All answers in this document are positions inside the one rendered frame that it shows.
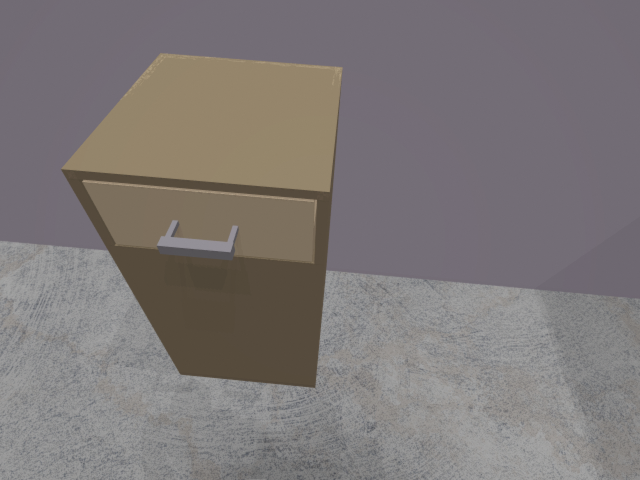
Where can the cabinet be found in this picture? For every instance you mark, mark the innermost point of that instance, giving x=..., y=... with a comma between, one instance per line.
x=228, y=125

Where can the handle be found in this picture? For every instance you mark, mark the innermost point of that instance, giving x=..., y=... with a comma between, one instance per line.
x=171, y=245

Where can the drawer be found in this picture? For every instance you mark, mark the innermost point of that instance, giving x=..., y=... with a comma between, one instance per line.
x=269, y=226

